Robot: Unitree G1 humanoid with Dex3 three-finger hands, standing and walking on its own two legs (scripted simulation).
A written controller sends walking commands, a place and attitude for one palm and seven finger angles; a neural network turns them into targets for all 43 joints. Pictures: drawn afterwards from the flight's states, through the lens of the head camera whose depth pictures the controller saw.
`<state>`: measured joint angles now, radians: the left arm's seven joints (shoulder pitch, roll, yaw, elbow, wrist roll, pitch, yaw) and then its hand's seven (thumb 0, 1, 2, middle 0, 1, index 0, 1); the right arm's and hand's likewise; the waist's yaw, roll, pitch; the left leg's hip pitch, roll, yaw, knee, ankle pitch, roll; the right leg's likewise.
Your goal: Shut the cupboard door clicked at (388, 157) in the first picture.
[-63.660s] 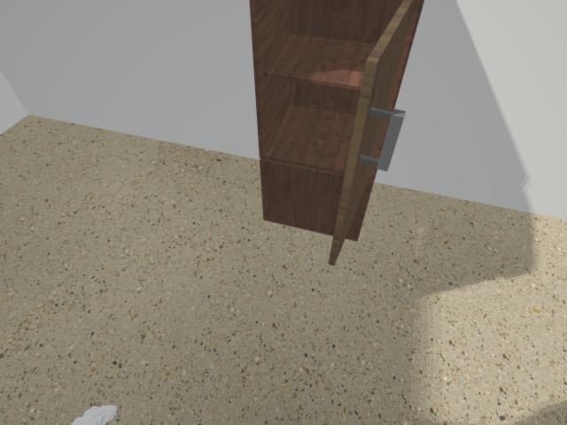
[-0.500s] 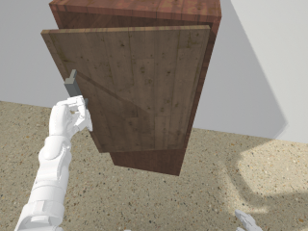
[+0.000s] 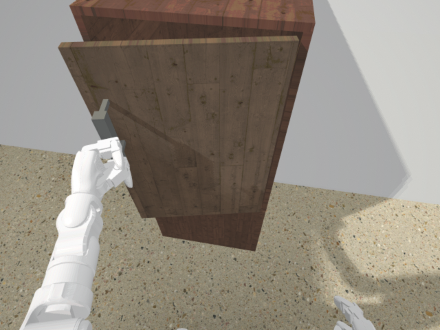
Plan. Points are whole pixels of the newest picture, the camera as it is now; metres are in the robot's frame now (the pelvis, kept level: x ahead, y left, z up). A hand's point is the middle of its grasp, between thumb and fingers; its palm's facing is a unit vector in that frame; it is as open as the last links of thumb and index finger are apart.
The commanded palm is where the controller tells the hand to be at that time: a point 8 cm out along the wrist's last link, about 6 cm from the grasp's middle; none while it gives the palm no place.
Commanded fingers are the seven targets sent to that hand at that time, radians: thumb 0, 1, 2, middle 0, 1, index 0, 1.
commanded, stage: push the door shut along its arc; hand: left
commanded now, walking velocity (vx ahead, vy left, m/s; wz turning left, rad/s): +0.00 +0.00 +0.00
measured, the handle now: (112, 132) +0.47 +0.24 +0.09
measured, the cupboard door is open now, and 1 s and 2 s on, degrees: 13 0 0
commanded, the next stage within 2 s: pull the fist back off the door in 1.04 s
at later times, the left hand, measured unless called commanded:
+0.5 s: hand (130, 143) +0.44 +0.19 +0.09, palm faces -0.07 -1.00 -0.01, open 3.1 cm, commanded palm +0.43 +0.24 +0.09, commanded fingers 0.00 0.90 0.90 -1.30 -1.50 -1.30 -1.50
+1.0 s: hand (145, 127) +0.49 +0.18 +0.09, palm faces -0.19 -0.98 -0.02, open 3.1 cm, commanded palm +0.50 +0.22 +0.09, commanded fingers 0.00 0.90 0.90 -1.30 -1.50 -1.30 -1.50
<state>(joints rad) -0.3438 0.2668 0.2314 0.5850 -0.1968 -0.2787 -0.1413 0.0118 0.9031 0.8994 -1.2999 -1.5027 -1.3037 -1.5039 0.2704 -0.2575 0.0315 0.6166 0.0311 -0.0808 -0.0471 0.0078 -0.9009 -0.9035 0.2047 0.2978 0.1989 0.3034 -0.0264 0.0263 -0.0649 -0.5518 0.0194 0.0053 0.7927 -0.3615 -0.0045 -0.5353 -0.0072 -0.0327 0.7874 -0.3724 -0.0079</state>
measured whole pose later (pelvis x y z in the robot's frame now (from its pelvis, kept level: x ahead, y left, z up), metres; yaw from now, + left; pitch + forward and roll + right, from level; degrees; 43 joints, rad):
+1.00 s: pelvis -0.01 +0.01 -0.02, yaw -1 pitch +16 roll -2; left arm -0.94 0.51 0.31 1.20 -0.14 -0.33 -0.42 0.01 0.90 0.90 -1.30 -1.50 -1.30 -1.50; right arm 0.40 -0.29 0.04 0.65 0.02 -0.02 -0.04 0.00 -0.90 -0.90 0.21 0.30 0.20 0.30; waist -0.16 0.03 -0.08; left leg -0.83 0.03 -0.01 0.95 -0.40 0.01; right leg -0.78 0.00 -0.04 0.89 -0.39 0.01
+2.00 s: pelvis +0.02 +0.01 +0.00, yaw -1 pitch +9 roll -1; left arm -0.41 0.19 0.19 0.63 -0.15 -0.31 -0.03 0.01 0.90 0.90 -1.30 -1.50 -1.30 -1.50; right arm 0.27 -0.26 0.00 0.59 0.02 -0.02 0.00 0.00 -0.90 -0.90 0.20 0.30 0.20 0.30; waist -0.04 0.03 -0.10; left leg -0.57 0.03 0.01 0.81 -0.39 0.00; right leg -0.55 0.00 -0.02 0.78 -0.39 0.00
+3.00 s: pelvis +0.02 +0.01 +0.03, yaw +0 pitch -3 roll +0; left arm 0.21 0.30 0.21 -0.11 -0.07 -0.06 0.09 0.01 0.90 0.90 -0.90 -1.07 -0.91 -1.07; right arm 0.18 -0.22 0.06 0.61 0.02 -0.08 -0.08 0.01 -0.90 -0.90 0.20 0.30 0.20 0.30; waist 0.05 0.05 0.00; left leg -0.15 0.00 0.01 0.45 -0.24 0.01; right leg -0.13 -0.01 -0.03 0.44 -0.25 0.00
